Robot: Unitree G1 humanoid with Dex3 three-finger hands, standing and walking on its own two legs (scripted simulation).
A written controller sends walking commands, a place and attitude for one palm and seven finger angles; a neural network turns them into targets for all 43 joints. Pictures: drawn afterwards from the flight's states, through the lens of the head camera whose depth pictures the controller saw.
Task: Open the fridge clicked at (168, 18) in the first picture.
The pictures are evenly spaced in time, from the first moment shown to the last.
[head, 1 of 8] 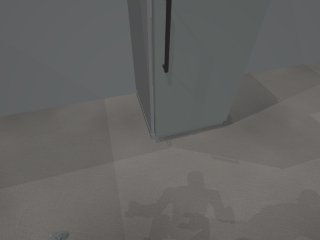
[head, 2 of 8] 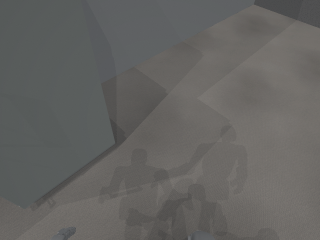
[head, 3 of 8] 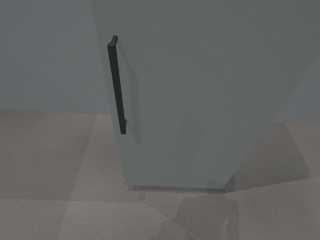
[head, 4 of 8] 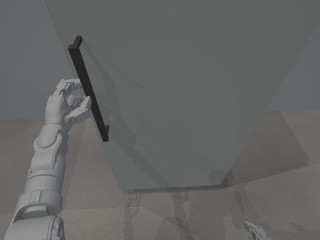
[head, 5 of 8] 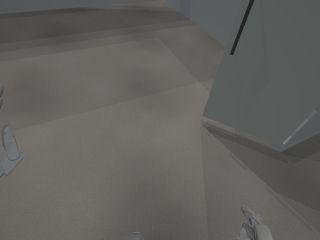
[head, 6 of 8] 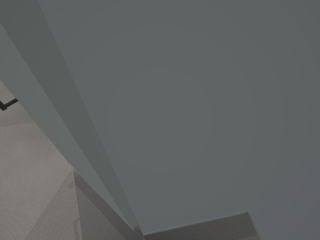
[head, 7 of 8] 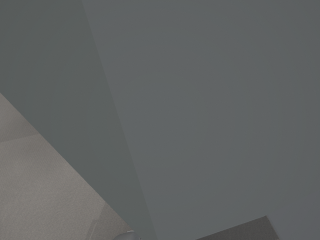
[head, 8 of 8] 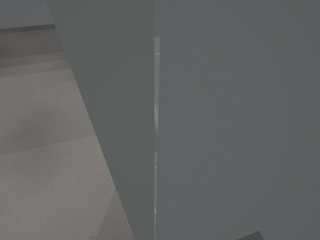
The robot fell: no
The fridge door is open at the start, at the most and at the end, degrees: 0 39 1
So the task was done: no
